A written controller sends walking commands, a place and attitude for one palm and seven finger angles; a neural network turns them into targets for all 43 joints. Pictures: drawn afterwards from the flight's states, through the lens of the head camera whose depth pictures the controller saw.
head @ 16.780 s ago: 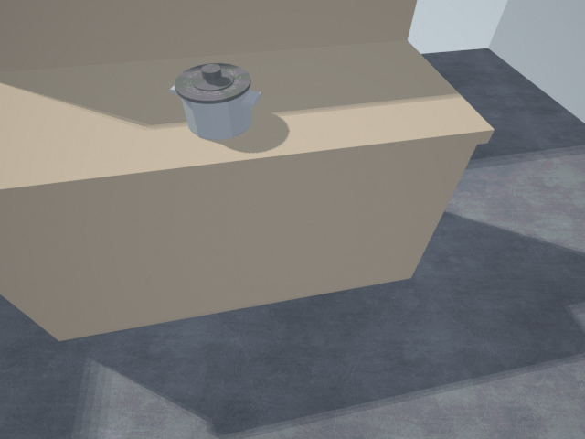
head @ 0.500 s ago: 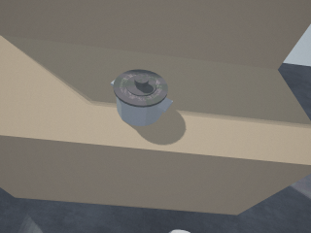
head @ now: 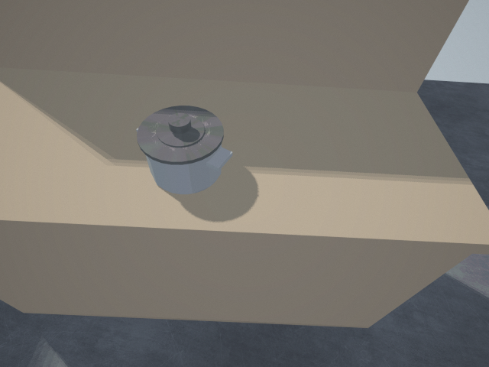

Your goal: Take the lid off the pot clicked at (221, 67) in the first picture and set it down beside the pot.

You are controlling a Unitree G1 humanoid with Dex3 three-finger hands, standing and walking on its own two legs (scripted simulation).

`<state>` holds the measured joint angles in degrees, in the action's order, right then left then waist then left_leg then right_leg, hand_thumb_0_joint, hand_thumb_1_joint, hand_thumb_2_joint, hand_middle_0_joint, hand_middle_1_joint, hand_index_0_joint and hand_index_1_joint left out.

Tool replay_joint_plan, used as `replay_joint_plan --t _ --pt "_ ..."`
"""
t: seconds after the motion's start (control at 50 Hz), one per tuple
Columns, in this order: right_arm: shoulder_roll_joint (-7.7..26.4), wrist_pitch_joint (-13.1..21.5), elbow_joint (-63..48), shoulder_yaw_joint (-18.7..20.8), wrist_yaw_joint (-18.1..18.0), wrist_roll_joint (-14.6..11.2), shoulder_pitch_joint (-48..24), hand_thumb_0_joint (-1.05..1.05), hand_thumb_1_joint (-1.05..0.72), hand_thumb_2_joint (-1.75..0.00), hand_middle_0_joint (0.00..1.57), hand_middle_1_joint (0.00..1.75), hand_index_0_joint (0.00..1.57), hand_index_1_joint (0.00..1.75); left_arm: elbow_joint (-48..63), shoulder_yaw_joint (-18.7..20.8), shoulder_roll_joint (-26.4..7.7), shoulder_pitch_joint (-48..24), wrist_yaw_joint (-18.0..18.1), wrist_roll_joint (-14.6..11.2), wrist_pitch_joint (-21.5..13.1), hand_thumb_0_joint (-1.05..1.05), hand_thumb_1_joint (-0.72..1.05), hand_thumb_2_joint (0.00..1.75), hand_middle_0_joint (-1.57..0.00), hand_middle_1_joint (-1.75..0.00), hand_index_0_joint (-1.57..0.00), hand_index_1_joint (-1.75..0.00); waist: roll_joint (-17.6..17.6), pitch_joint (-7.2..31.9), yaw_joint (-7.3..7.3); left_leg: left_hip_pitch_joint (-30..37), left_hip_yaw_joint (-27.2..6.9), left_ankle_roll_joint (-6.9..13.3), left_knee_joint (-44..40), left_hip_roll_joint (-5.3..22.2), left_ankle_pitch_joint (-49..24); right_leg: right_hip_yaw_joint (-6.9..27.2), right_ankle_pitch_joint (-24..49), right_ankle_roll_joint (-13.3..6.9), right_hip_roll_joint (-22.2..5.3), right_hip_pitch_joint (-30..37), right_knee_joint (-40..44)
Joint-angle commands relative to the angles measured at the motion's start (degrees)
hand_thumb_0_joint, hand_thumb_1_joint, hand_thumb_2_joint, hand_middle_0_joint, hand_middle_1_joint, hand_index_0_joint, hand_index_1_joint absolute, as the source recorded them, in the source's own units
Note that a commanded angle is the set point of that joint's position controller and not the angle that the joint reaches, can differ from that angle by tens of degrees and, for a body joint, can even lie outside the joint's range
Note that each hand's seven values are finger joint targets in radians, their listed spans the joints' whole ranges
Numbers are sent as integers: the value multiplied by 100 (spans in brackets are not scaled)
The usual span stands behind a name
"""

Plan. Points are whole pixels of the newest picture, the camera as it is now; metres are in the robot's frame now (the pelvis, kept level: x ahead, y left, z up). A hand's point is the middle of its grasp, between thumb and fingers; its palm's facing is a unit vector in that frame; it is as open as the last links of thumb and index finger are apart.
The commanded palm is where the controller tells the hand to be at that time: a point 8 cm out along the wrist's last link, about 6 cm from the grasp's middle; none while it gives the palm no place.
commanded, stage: come to a stop and stand still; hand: left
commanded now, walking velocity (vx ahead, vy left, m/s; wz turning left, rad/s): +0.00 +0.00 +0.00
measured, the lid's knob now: (179, 123) +0.52 +0.17 +0.10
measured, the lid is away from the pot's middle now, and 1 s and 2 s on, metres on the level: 0.00 0.00 0.00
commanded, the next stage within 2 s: look again from close up in 0.52 s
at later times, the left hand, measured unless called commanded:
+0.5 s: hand out of the picture +0.00 +0.21 -0.18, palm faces +0.00 -0.98 -0.21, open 7.4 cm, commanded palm none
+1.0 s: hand out of the picture -0.02 +0.19 -0.18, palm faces +0.00 -0.98 -0.18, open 7.4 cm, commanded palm none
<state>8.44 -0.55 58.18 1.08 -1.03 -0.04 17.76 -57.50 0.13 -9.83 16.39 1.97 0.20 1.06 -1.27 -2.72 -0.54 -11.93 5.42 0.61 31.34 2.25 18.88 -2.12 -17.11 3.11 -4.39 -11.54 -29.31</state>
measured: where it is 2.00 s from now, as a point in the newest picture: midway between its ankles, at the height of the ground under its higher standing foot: outside the picture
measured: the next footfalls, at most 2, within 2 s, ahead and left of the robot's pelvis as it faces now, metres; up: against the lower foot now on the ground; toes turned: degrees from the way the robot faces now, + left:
none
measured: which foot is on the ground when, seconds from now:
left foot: down 0.00-1.00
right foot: down 0.00-1.00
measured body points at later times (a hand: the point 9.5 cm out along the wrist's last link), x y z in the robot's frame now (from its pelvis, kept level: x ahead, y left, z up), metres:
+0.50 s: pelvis -0.02 +0.02 +0.00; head -0.02 +0.03 +0.45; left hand +0.00 +0.26 -0.16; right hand +0.03 -0.22 -0.14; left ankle -0.02 +0.11 -0.73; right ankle -0.02 -0.16 -0.73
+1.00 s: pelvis -0.02 +0.01 +0.00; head -0.01 +0.03 +0.45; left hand -0.02 +0.24 -0.16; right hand +0.01 -0.22 -0.15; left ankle -0.02 +0.11 -0.73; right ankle -0.02 -0.16 -0.73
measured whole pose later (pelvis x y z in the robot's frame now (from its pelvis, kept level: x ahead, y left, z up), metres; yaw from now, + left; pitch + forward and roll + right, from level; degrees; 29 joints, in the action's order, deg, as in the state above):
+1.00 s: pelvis -0.02 +0.01 +0.00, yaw -1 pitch -2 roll +0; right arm 9.2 0.6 60.8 0.8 -0.5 0.2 14.9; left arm -60.0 -0.8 -10.2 18.3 2.1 1.1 0.4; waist -1.7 -2.0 -0.2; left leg -11.1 6.5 1.8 29.8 1.0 17.1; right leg -1.0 -14.8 4.5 -5.5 -11.0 -27.7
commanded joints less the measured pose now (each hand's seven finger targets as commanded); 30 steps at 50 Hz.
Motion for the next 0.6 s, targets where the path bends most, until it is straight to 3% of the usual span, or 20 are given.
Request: replay_joint_plan --t 0.0,0.06,0.08,0.1,0.12,0.14,0.16,0.18,0.24,0.28,0.36,0.5,0.58 --pt "463 91 -264 66 -72 -22 237 0 -90 -90 20 30 20 30 211 125 -517 389 48 -19 -162 0 90 90 -20 -30 -20 -30 115 222 -69 196 -509 176 -559 395 -2147 293 1943 -546 -403 121 346" --pt "468 95 -184 62 -61 -13 326 0 -90 -90 20 30 20 30 176 86 -421 354 51 -12 -158 0 90 90 -20 -30 -20 -30 -185 208 -8 294 -529 177 -719 420 -1795 257 1683 -472 -410 -10 421" --pt "893 212 -496 89 7 37 -281 0 -90 -90 20 30 20 30 -154 128 -714 654 256 128 -255 0 90 90 -20 -30 -20 -30 108 194 -121 -13 -340 -37 455 459 -1939 649 3322 -433 -652 29 330" --pt "753 142 -562 115 26 23 -228 0 -90 -90 20 30 20 30 -7 204 -1108 381 193 53 -261 0 90 90 -20 -30 -20 -30 101 511 55 -41 -299 -131 195 142 -1326 668 3998 -632 -862 288 27" --pt "601 157 -533 137 -5 82 33 0 -90 -90 20 30 20 30 124 207 -1066 383 175 42 -253 0 90 90 -20 -30 -20 -30 55 776 101 -54 -351 -23 -93 186 -954 533 3053 -610 -837 348 -158" --pt "656 161 -481 115 -10 95 79 0 -90 -90 20 30 20 30 131 164 -856 283 182 37 -243 0 90 90 -20 -30 -20 -30 -403 804 93 -107 -490 47 -74 324 -1161 384 2167 -545 -611 233 -156" --pt "725 159 -415 119 3 91 84 0 -90 -90 20 30 20 30 123 132 -732 224 168 63 -247 0 90 90 -20 -30 -20 -30 -514 720 97 -120 -535 88 -126 371 -1328 299 1604 -482 -470 111 -84" --pt "732 167 -389 134 14 85 54 0 -90 -90 20 30 20 30 128 114 -680 197 159 80 -240 0 90 90 -20 -30 -20 -30 -411 508 91 -148 -592 116 -196 386 -1546 250 1384 -439 -388 -23 -62" --pt "800 143 -409 118 23 98 -129 0 -90 -90 20 30 20 30 162 100 -621 180 131 100 -145 0 90 90 -20 -30 -20 -30 239 -181 43 -521 -757 159 -546 462 -1060 153 285 -400 -185 -404 46" --pt "796 128 -427 109 32 87 -210 0 -90 -90 20 30 20 30 163 74 -638 235 118 105 -127 0 90 90 -20 -30 -20 -30 326 -424 33 -678 -752 156 -735 407 -461 204 94 -411 -152 -479 174" --pt "851 126 -471 126 49 87 -247 0 -90 -90 20 30 20 30 235 70 -674 267 81 112 -122 0 90 90 -20 -30 -20 -30 187 -331 41 -600 -752 147 -878 382 55 225 38 -391 -140 -514 273" --pt "878 184 -462 117 47 64 -263 0 -90 -90 20 30 20 30 288 70 -741 369 47 110 -137 0 90 90 -20 -30 -20 -30 285 27 20 -259 -725 177 -937 430 -418 185 494 -354 -150 -289 283" --pt "853 201 -389 106 40 51 -277 0 -90 -90 20 30 20 30 224 57 -688 427 49 108 -157 0 90 90 -20 -30 -20 -30 244 -6 30 -179 -646 151 -869 398 -689 248 697 -325 -199 -291 353"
